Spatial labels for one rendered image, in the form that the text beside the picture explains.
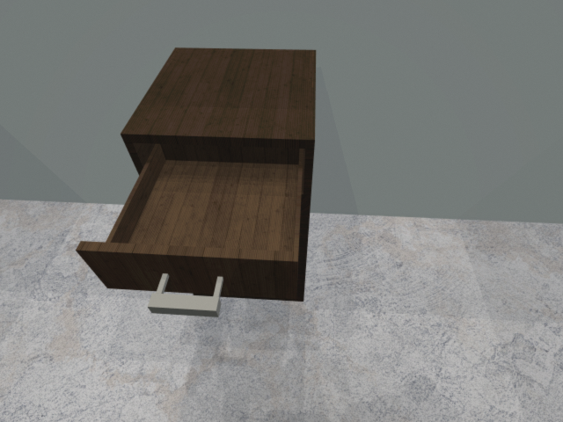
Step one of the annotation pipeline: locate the cabinet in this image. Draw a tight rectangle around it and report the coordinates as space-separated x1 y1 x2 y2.
121 47 316 302

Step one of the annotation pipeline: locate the drawer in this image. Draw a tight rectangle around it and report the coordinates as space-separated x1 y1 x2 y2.
76 144 303 299

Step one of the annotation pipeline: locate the handle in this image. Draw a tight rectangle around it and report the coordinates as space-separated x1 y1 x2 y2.
148 273 223 317

